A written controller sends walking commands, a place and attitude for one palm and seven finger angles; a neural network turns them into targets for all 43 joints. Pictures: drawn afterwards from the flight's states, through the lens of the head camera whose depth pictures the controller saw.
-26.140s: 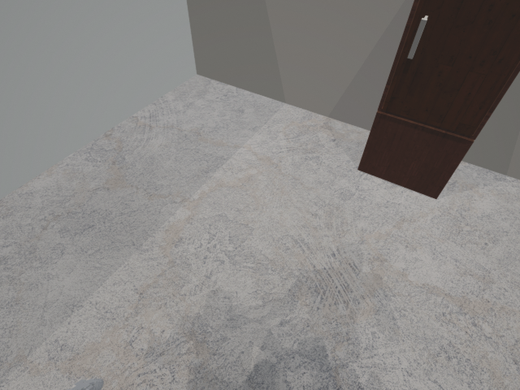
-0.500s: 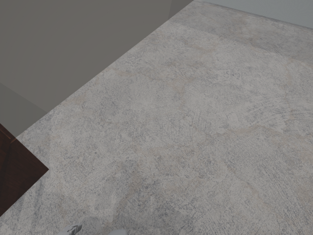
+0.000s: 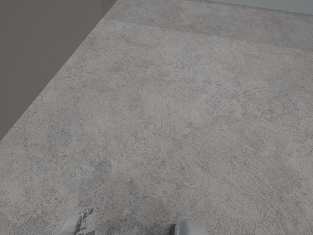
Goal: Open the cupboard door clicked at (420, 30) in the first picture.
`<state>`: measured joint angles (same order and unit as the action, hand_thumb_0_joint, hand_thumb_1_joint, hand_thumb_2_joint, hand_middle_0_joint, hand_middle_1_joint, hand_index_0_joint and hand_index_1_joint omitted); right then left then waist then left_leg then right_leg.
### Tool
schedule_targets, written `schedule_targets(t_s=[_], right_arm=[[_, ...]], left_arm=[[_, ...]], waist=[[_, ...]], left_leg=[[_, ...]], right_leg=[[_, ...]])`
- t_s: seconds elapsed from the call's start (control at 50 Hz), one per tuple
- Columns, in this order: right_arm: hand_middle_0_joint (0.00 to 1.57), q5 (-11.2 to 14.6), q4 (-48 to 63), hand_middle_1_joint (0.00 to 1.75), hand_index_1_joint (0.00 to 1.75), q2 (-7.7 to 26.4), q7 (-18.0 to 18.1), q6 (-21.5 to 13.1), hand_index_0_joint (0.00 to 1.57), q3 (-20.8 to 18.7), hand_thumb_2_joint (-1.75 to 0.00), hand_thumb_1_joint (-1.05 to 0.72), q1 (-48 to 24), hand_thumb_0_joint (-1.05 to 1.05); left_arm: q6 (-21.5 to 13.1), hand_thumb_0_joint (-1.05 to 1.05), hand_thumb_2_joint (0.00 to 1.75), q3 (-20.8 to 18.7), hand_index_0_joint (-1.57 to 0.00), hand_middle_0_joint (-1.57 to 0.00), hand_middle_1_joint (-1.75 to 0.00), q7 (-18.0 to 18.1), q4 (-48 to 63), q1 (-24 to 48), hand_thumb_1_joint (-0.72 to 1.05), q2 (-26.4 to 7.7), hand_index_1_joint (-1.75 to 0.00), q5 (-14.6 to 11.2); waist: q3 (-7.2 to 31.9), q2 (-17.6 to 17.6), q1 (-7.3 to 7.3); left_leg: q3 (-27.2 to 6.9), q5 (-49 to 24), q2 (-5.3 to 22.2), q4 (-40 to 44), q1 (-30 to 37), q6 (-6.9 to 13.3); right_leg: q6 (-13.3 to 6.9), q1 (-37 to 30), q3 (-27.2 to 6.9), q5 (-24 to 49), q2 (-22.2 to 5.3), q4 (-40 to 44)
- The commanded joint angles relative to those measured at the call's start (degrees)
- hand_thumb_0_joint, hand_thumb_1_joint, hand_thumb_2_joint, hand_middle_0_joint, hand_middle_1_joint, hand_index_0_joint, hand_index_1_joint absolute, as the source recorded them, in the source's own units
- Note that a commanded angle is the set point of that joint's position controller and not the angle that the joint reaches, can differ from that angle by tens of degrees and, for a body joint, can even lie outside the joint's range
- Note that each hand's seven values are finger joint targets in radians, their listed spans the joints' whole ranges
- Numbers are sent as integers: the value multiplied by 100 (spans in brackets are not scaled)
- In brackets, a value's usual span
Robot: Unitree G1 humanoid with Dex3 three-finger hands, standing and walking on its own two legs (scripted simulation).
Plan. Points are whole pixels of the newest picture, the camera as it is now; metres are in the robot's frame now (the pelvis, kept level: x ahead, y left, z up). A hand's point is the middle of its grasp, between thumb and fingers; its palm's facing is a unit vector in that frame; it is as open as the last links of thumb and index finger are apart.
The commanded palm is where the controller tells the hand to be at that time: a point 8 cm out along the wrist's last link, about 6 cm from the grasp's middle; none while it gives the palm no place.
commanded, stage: walk to a spot facing it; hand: left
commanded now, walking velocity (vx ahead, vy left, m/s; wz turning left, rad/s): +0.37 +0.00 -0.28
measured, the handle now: out of the picture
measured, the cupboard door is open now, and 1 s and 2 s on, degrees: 41 41 41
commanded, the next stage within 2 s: turn to face it in 0.68 s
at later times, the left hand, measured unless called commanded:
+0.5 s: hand (97, 208) +0.22 +0.18 -0.19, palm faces -0.04 -0.98 -0.18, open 7.3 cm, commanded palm none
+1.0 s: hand (137, 118) +0.55 +0.08 -0.17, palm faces -0.13 -0.98 -0.18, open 7.3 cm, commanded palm none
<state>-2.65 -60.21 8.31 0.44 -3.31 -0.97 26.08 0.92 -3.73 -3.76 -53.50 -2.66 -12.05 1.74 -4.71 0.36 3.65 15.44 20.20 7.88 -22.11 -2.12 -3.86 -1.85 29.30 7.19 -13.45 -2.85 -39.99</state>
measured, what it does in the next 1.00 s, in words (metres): walks ahead: right foot, then left foot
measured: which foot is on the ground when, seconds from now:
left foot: down 0.00-0.04, up 0.06-0.40, down 0.42-0.78, up 0.80-1.00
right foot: up 0.00-0.04, down 0.06-0.44, up 0.46-0.76, down 0.78-1.00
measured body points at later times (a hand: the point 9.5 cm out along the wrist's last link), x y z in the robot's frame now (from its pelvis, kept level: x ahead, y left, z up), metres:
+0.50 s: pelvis +0.24 -0.01 -0.01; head +0.26 +0.01 +0.44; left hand +0.22 +0.24 -0.17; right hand +0.35 -0.25 -0.13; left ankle +0.31 +0.10 -0.74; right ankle +0.12 -0.10 -0.68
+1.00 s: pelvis +0.44 -0.09 +0.00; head +0.48 -0.08 +0.45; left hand +0.56 +0.13 -0.16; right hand +0.41 -0.33 -0.15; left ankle +0.48 +0.02 -0.70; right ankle +0.42 -0.19 -0.74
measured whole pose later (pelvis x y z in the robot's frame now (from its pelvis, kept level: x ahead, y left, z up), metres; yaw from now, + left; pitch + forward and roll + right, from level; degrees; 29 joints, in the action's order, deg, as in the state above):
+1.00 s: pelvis +0.44 -0.09 +0.00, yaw -8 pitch +1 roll -1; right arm -1.0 -60.4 9.5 0.1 -0.3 -2.3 16.0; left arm -2.6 -3.2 0.6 -58.6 -9.5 -10.8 1.0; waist -2.9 1.4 2.5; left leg 5.8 20.3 5.3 -47.1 -25.2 -2.6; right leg -1.6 12.2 10.0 -14.8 -2.1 -26.6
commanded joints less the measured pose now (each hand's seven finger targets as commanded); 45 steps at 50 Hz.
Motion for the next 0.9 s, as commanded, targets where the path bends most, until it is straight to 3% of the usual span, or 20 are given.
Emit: schedule_targets(t_s=[0.0, 0.02, 0.04, 0.1, 0.14, 0.28, 0.34, 0.36, 0.38, 0.4, 0.42, 0.48, 0.56, 0.66, 0.72, 0.74, 0.76, 0.78, 0.82, 0.88], right_arm=[[20, 156, 261, 30, 30, 1002, 30, -67, 20, -210, -90, -90, -155, 0], [20, 275, 535, 30, 30, 604, 9, -91, 20, -153, -90, -90, -280, 0], [20, 250, 725, 30, 30, 748, 19, -50, 20, -203, -90, -90, -807, 0], [20, 127, 491, 30, 30, 676, 29, 25, 20, -270, -90, -90, -853, 0], [20, 108, 311, 30, 30, 425, -9, 114, 20, -252, -90, -90, -541, 0], [20, 117, 691, 30, 30, 348, -178, 55, 20, -268, -90, -90, -1576, 0], [20, 119, 693, 30, 30, 523, -160, -10, 20, -289, -90, -90, -1624, 0], [20, 105, 553, 30, 30, 672, -119, -47, 20, -320, -90, -90, -1214, 0], [20, 69, 321, 30, 30, 1013, -58, -88, 20, -396, -90, -90, -486, 0], [20, -35, 151, 30, 30, 1672, 10, -103, 20, -544, -90, -90, 332, 0], [20, -15, 126, 30, 30, 1829, 50, -22, 20, -543, -90, -90, 732, 0], [20, 29, 416, 30, 30, 1097, 51, -59, 20, -364, -90, -90, -428, 0], [20, 61, 387, 30, 30, 1057, 52, -137, 20, -331, -90, -90, -813, 0], [20, 54, 336, 30, 30, 1199, 0, -18, 20, -405, -90, -90, -787, 0], [20, 78, 360, 30, 30, 1150, -9, 57, 20, -362, -90, -90, -941, 0], [20, 150, 471, 30, 30, 874, -64, 63, 20, -295, -90, -90, -1051, 0], [20, 210, 725, 30, 30, 636, -73, 55, 20, -237, -90, -90, -1230, 0], [20, 188, 717, 30, 30, 790, -54, 64, 20, -265, -90, -90, -1256, 0], [20, 171, 487, 30, 30, 797, 10, 87, 20, -277, -90, -90, -1177, 0], [20, 176, 147, 30, 30, 355, -13, 222, 20, -157, -90, -90, -680, 0]], left_arm=[[-288, 0, 90, -238, -20, -20, -30, 118, -207, -1739, 90, -770, -30, 27], [-324, 0, 90, -463, -20, -20, -30, 231, -447, -2760, 90, -1483, -30, 16], [-275, 0, 90, -447, -20, -20, -30, 304, -449, -2624, 90, -1625, -30, -153], [-356, 0, 90, -198, -20, -20, -30, 416, -101, -1295, 90, -730, -30, -113], [-444, 0, 90, -169, -20, -20, -30, 425, -133, -1084, 90, -583, -30, -57], [-571, 0, 90, -164, -20, -20, -30, 345, -518, -1577, 90, -643, -30, -72], [-552, 0, 90, -153, -20, -20, -30, 362, -624, -1638, 90, -675, -30, -85], [-547, 0, 90, -158, -20, -20, -30, 363, -604, -1541, 90, -664, -30, -101], [-533, 0, 90, -134, -20, -20, -30, 344, -526, -1502, 90, -534, -30, -113], [-523, 0, 90, -85, -20, -20, -30, 300, -415, -1725, 90, -283, -30, -149], [-570, 0, 90, -44, -20, -20, -30, 283, -204, -1413, 90, -295, -30, -116], [-454, 0, 90, -93, -20, -20, -30, 237, -168, -868, 90, -291, -30, -35], [-243, 0, 90, -54, -20, -20, -30, 116, -241, -1187, 90, -21, -30, -30], [-227, 0, 90, -89, -20, -20, -30, 78, -136, -919, 90, -67, -30, 0], [-254, 0, 90, -212, -20, -20, -30, 112, -362, -1688, 90, -453, -30, 14], [-330, 0, 90, -312, -20, -20, -30, 181, -494, -2328, 90, -958, -30, 37], [-355, 0, 90, -421, -20, -20, -30, 261, -606, -2851, 90, -1518, -30, -42], [-326, 0, 90, -351, -20, -20, -30, 338, -540, -2562, 90, -1442, -30, -101], [-373, 0, 90, -187, -20, -20, -30, 435, -391, -1705, 90, -866, -30, -73], [-440, 0, 90, -52, -20, -20, -30, 460, -308, -1160, 90, -547, -30, -37]], waist=[[1065, 42, -1124], [1754, 1672, -1477], [1193, 1168, -1365], [403, 828, -574], [498, 596, -274], [222, 451, -451], [221, 370, -324], [326, 153, -73], [688, -395, 235], [1308, -1546, 453], [1294, -1479, 581], [-7, -903, 65], [217, -966, -363], [139, -694, -362], [268, -291, -811], [480, 887, -1132], [812, 2098, -1327], [685, 1285, -1142], [617, 1346, -674], [676, 720, -262]], left_leg=[[22, -2904, 657, -2147, -1662, 427], [86, 771, -281, -4269, -3466, 141], [-929, 1548, -264, -5246, -4087, 206], [-1503, 250, 368, -4772, -3560, 131], [-1306, 160, 270, -3887, -2874, 91], [-1030, -733, -135, -1803, -2649, 121], [-914, -993, -313, -965, -1826, 205], [-864, -1123, -403, -636, -1006, 280], [-1436, -909, -26, -380, 305, 524], [-3325, -402, 1439, -22, 1533, 1167], [-4432, -82, 2202, 662, 1436, 1655], [-3394, 679, 1753, 1215, -631, 1319], [-1456, -534, 1093, 1228, -1103, 981], [-973, -145, 995, 896, -1282, 923], [-477, -159, 523, -658, -1802, 555], [51, 207, -56, -2344, -2855, 268], [-365, 1847, -522, -4001, -3711, 185], [-1123, 1562, -220, -4503, -3820, 223], [-1528, 743, 89, -4535, -3536, 196], [-1287, 314, -35, -3333, -2404, 154]], right_leg=[[-529, -3773, -371, -125, -33, 943], [-1210, -5180, -3114, -206, -1831, 1681], [-1502, -4444, -3994, 131, -2335, 2467], [-1144, -2404, -2399, 409, -1639, 2631], [-1056, -1907, -1724, 1013, -1301, 2619], [-957, -2201, -1594, 1022, -1020, 2662], [-751, -2183, -1529, 1276, -924, 2249], [-635, -1838, -1286, 1577, -755, 1718], [-412, -1059, -1037, 1559, -400, 505], [-109, 233, -346, -225, 287, -1290], [-70, 797, -583, -1835, 488, -2720], [-13, 1174, -967, -829, -282, -3487], [125, 118, -560, -299, -419, -1558], [177, -897, 44, 116, -89, 18], [18, -2399, 17, -12, 112, 761], [-465, -3292, -1593, -725, -856, 1540], [-1110, -3743, -3710, -653, -2177, 2690], [-1371, -3374, -3665, -968, -2269, 2829], [-1041, -2619, -2469, 431, -1958, 2582], [-772, -1844, -903, 2192, -1577, 2406]])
